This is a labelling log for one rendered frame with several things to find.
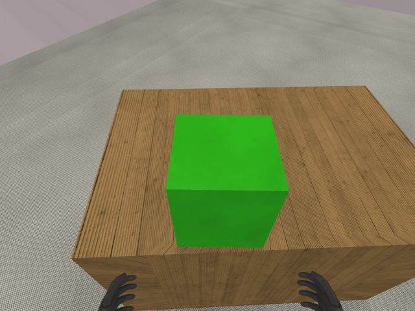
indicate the carton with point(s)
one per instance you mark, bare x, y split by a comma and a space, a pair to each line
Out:
226, 183

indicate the right robot hand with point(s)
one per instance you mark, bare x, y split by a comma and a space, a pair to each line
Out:
324, 296

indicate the pedestal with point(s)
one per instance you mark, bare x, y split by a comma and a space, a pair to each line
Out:
349, 214

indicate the left robot hand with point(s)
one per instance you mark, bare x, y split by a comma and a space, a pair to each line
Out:
112, 300

